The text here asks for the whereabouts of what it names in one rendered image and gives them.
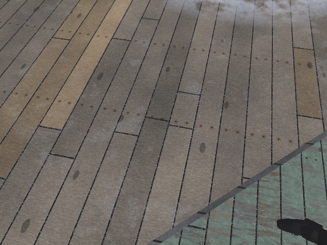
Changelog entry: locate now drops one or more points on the right robot hand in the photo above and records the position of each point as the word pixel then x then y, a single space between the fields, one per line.
pixel 307 228

